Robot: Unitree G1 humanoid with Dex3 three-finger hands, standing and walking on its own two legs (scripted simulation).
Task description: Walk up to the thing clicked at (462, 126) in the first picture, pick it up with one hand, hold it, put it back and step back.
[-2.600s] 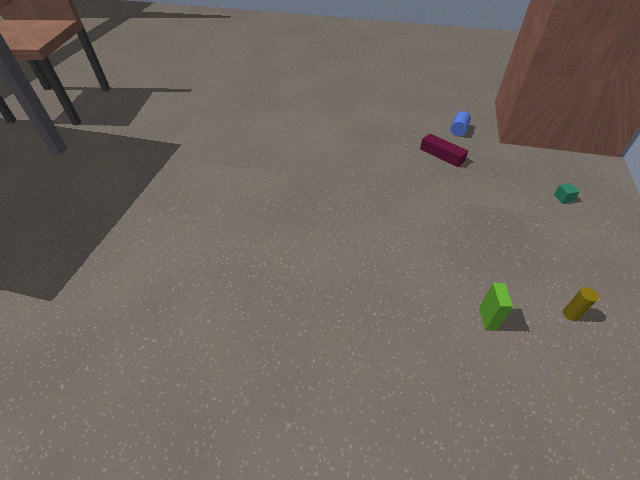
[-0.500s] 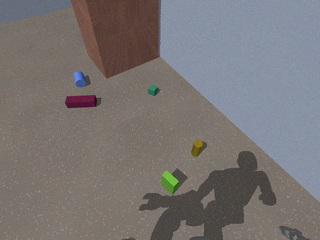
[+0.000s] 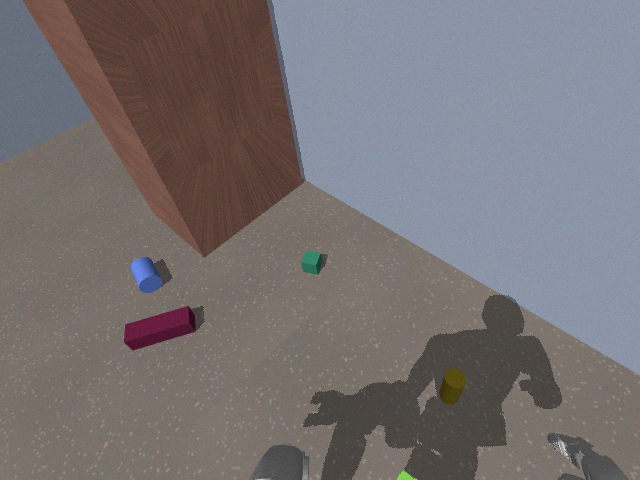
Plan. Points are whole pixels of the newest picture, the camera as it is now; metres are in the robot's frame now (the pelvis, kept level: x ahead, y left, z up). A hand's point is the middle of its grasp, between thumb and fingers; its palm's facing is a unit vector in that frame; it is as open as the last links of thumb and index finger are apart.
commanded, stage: walk up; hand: left
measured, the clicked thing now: (146, 274) +0.96 +0.83 -0.71
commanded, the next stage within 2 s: none
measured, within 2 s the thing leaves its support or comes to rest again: neither
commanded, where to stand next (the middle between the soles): +0.54 +0.99 m, yaw -53 degrees
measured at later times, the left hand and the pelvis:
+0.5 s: hand (64, 336) +0.38 +0.51 -0.11, palm faces -0.32 -0.77 -0.56, open 7.4 cm; pelvis +0.20 +0.24 +0.01, yaw -15 degrees
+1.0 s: hand (9, 276) +0.54 +0.74 -0.14, palm faces -0.36 -0.67 -0.66, open 7.4 cm; pelvis +0.32 +0.46 -0.04, yaw -27 degrees
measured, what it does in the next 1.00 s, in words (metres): steps to the left, turning right: left foot, then right foot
